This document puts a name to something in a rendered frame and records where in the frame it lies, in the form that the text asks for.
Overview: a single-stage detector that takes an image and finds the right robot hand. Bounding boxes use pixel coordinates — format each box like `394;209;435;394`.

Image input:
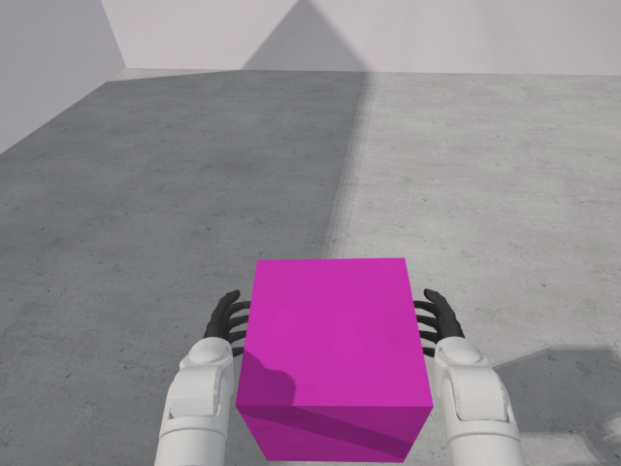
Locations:
413;288;466;357

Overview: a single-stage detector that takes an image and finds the carton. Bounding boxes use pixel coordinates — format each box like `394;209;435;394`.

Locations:
236;257;434;463

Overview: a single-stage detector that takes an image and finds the robot left forearm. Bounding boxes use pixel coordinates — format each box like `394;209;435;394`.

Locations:
154;337;235;466

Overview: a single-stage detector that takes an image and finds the left robot hand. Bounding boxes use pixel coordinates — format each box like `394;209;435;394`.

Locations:
203;289;251;357

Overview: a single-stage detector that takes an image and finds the robot right forearm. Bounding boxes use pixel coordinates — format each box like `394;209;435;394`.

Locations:
434;337;527;466

